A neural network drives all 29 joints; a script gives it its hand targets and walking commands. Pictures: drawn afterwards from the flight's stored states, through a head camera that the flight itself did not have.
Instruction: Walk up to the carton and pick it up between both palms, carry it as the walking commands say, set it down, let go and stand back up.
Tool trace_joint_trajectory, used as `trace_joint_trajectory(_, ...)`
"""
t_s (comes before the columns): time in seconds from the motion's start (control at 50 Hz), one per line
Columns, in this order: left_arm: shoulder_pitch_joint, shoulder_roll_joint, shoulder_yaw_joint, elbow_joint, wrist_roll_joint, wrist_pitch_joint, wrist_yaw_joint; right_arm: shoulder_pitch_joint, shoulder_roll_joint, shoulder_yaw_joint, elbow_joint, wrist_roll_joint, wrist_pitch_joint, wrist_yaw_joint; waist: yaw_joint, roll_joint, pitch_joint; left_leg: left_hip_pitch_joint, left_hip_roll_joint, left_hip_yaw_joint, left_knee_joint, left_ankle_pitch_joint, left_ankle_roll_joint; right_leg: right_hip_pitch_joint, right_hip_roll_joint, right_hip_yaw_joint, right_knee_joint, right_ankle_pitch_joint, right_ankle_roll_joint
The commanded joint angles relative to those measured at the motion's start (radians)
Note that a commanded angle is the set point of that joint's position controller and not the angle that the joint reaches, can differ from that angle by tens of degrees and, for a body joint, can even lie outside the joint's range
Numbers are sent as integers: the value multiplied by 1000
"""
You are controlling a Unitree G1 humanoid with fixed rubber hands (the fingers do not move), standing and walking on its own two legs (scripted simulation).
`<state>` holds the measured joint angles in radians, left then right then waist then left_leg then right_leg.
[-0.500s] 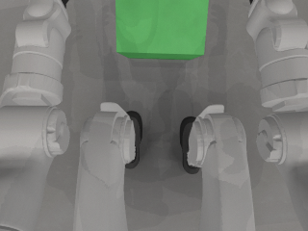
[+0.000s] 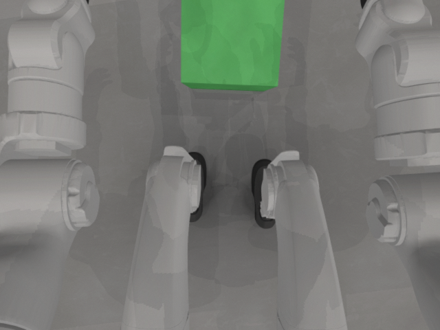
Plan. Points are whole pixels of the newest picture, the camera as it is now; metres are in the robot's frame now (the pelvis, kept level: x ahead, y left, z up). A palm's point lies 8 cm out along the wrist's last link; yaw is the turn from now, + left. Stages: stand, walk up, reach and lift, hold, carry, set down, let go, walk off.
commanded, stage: set down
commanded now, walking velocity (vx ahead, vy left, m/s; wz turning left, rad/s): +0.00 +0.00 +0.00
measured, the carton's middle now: (230, 28) +0.58 +0.01 -0.42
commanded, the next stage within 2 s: let go in 0.50 s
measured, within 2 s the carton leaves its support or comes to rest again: neither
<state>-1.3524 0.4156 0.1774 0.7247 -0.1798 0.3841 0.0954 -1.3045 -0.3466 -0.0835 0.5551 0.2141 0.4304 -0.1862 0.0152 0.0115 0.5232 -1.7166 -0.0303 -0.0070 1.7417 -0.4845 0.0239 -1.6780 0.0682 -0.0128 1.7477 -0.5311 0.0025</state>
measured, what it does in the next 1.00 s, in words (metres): rises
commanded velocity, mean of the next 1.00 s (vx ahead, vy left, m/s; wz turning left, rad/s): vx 0.00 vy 0.00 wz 0.00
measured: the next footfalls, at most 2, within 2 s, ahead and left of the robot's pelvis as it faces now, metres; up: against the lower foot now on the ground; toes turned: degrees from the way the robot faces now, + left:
none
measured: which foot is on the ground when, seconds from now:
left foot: down 0.00-1.00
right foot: down 0.00-1.00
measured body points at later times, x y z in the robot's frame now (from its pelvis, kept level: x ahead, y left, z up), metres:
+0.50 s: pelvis +0.01 +0.00 +0.12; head +0.35 +0.01 +0.40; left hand +0.56 +0.23 +0.02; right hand +0.57 -0.17 +0.01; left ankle +0.13 +0.10 -0.48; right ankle +0.12 -0.11 -0.48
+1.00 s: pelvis +0.05 -0.01 +0.19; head +0.30 +0.00 +0.56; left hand +0.40 +0.26 +0.08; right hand +0.41 -0.22 +0.08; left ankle +0.13 +0.10 -0.48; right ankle +0.12 -0.11 -0.48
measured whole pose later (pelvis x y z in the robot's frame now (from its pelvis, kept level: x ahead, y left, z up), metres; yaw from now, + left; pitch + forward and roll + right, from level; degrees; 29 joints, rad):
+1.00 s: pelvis +0.05 -0.01 +0.19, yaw +2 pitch +17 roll -1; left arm -0.43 0.37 0.12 0.39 -0.09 0.28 -0.04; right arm -0.39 -0.24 -0.13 0.29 0.07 0.32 -0.07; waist 0.02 0.01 0.30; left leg -0.96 -0.03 -0.05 0.97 -0.30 0.00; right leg -0.92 0.06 0.00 0.96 -0.34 -0.02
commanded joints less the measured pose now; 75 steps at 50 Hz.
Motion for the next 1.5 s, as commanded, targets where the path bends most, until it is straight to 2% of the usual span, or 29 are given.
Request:
trace_joint_trajectory(0.0,-300,263,68,-274,16,-18,-17,-283,-151,-111,-146,-17,-17,-4,33,-3,-2181,894,-59,29,-270,388,-5,628,28,-20,-291,315,20)
trace_joint_trajectory(0.04,-291,257,60,-343,11,-22,-11,-312,-168,-121,-257,-8,-29,-4,26,-10,-2275,993,-63,26,-289,466,-7,678,38,-32,-307,379,26)
trace_joint_trajectory(0.16,-298,253,58,-331,6,-6,-16,-291,-155,-109,-216,-12,-13,5,35,-16,-2240,1067,-56,24,-408,455,-10,785,31,-18,-434,379,27)
trace_joint_trajectory(0.2,-282,240,50,-397,-15,-12,-21,-300,-162,-107,-293,-3,-24,7,30,-20,-2282,1097,-59,20,-437,520,-10,870,31,-4,-465,459,22)
trace_joint_trajectory(0.26,-259,230,52,-273,1,-10,-34,-260,-155,-128,-168,-44,-17,8,-1,-20,-2165,1063,-52,21,-489,434,-14,843,26,-8,-523,391,25)
trace_joint_trajectory(0.3,-235,215,47,-241,20,-13,-35,-242,-130,-132,-111,-52,-24,20,9,1,-2143,1132,-47,9,-555,440,-14,855,25,-11,-575,379,26)
trace_joint_trajectory(0.32,-242,214,78,-121,56,-21,-43,-258,-114,-127,4,-58,-25,28,44,1,-1915,1020,-31,9,-582,342,-14,736,10,2,-602,264,23)
trace_joint_trajectory(0.34,-248,214,86,-192,59,-41,-48,-259,-103,-134,-58,-62,-39,32,45,-7,-1949,1042,-36,13,-602,382,-12,823,14,8,-622,327,20)
trace_joint_trajectory(0.4,-200,161,73,-29,66,-72,-84,-253,-78,-143,23,-98,-81,41,4,-42,-1853,971,-33,9,-613,382,-14,840,7,12,-650,353,29)
trace_joint_trajectory(0.44,-202,179,79,-74,58,-83,-89,-300,-85,-144,-100,-96,-98,37,16,-54,-2014,1059,-39,3,-648,438,-10,964,11,6,-668,420,38)
trace_joint_trajectory(0.46,-180,179,92,52,89,-86,-95,-251,-66,-136,57,-107,-96,47,31,-53,-1806,960,-29,10,-645,373,-15,863,-1,12,-671,350,37)
trace_joint_trajectory(0.48,-181,177,104,35,99,-90,-97,-255,-79,-162,42,-131,-98,54,17,-48,-1824,987,-31,11,-660,333,-14,867,3,2,-684,301,37)
trace_joint_trajectory(0.5,-140,188,114,45,114,-99,-101,-205,-38,-140,77,-112,-97,61,56,-28,-1783,984,-36,18,-676,360,-14,891,-7,28,-707,329,35)
trace_joint_trajectory(0.52,-114,177,108,-25,120,-109,-105,-134,-48,-161,50,-133,-110,58,14,-27,-1890,1042,-39,8,-677,415,-18,949,5,17,-707,405,34)
trace_joint_trajectory(0.54,-44,182,105,-119,122,-114,-107,-66,-46,-149,-37,-119,-114,53,24,-29,-2023,1134,-45,6,-687,489,-19,1055,8,21,-714,486,39)
trace_joint_trajectory(0.56,-68,152,83,-29,111,-111,-107,-86,-49,-169,43,-151,-114,57,0,-35,-1871,1050,-43,1,-686,478,-21,967,6,16,-710,465,38)
trace_joint_trajectory(0.58,68,132,79,-112,132,-117,-110,26,-22,-142,-43,-149,-115,63,24,-20,-2034,1165,-45,13,-686,544,-21,1088,9,20,-711,532,35)
trace_joint_trajectory(0.66,148,187,-1,-451,115,-100,-98,145,-45,-107,-336,-146,-101,42,12,8,-2236,1386,-57,2,-702,675,-30,1214,14,21,-718,648,30)
trace_joint_trajectory(0.7,389,150,-25,-629,113,-87,-99,431,-8,-55,-428,-163,-85,46,-3,37,-2391,1603,-65,4,-706,779,-39,1343,20,8,-730,744,28)
trace_joint_trajectory(0.72,217,189,19,-611,92,-76,-105,247,-84,-88,-455,-157,-78,46,1,7,-2160,1449,-67,7,-705,743,-32,1210,23,11,-725,700,36)
trace_joint_trajectory(0.84,617,88,-35,-692,70,-93,-127,618,-29,-27,-555,-164,-101,95,-34,5,-1971,1497,-51,-14,-808,647,-30,1319,3,34,-832,617,22)
trace_joint_trajectory(0.92,762,-4,-53,-595,86,-153,-152,758,42,6,-444,-132,-168,141,-9,9,-1578,1401,-38,-32,-899,527,-22,1244,-17,45,-922,498,20)
trace_joint_trajectory(0.96,825,-56,-68,-475,106,-184,-163,836,69,4,-324,-150,-203,160,-19,30,-1355,1328,-24,-37,-942,462,-23,1176,-29,36,-961,434,22)
trace_joint_trajectory(1.02,1028,-112,-67,-252,131,-201,-184,983,77,2,-163,-201,-241,184,-43,-25,-1000,1209,3,-9,-1049,213,-20,1156,-51,34,-1079,211,19)
trace_joint_trajectory(1.08,1097,-120,-72,-248,140,-237,-187,1025,81,7,-187,-204,-286,202,-32,-7,-914,1244,7,2,-1106,151,-24,1178,-54,30,-1126,150,10)
trace_joint_trajectory(1.16,1232,-121,-68,-261,147,-282,-198,1181,93,22,-195,-215,-331,207,-51,-51,-866,1275,2,11,-1141,159,-16,1324,-62,47,-1189,204,17)
trace_joint_trajectory(1.32,1406,-117,-117,-514,129,-379,-191,1379,60,32,-380,-210,-422,217,-54,-73,-921,1503,-28,2,-1205,403,-18,1535,-47,60,-1241,534,27)
trace_joint_trajectory(1.44,1552,-106,-119,-481,139,-368,-188,1559,57,70,-304,-213,-407,228,-41,-72,-663,1611,-30,18,-1286,396,-16,1516,-70,62,-1338,491,32)
trace_joint_trajectory(1.48,1526,-104,-115,-485,137,-361,-195,1486,28,51,-361,-216,-405,232,-43,-54,-641,1611,-29,16,-1286,399,-26,1533,-64,51,-1340,488,31)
